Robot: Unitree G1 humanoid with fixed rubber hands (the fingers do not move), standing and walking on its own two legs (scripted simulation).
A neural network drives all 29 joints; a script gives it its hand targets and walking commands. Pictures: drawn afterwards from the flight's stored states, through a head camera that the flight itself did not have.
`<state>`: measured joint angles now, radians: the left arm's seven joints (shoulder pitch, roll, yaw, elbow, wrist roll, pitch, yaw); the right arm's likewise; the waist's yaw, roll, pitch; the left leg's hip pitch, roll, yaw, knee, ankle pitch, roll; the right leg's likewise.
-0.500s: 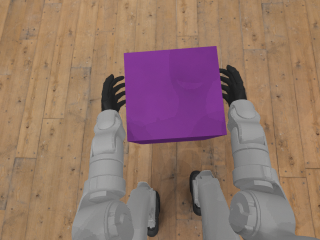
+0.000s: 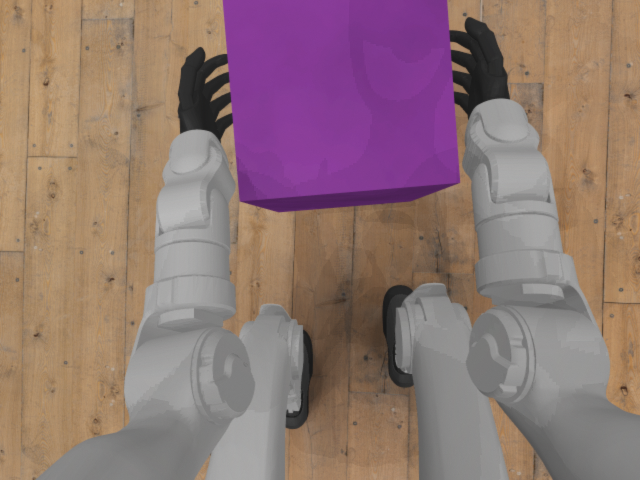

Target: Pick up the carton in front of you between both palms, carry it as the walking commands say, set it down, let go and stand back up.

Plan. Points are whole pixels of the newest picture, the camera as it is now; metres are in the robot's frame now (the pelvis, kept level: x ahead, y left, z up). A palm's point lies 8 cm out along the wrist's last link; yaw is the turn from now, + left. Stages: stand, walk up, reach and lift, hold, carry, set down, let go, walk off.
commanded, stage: set down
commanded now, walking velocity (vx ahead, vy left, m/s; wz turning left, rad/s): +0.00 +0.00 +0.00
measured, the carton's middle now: (339, 122) +0.52 -0.04 -0.18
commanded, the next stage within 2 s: none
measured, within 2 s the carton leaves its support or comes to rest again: rests again in 0.92 s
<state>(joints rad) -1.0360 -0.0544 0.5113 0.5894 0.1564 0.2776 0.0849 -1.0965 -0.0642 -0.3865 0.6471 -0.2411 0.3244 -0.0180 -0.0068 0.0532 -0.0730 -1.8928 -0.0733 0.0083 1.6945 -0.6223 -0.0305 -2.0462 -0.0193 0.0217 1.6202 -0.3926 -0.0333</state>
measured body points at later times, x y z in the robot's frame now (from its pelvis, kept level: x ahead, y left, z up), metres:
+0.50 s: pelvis -0.02 +0.01 -0.10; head +0.36 -0.04 +0.13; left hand +0.55 +0.10 -0.27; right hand +0.55 -0.21 -0.27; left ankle +0.05 +0.13 -0.49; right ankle +0.12 -0.11 -0.49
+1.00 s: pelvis -0.02 +0.01 -0.14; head +0.36 -0.02 +0.08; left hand +0.56 +0.10 -0.32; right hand +0.55 -0.21 -0.32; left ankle +0.05 +0.13 -0.49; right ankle +0.12 -0.11 -0.49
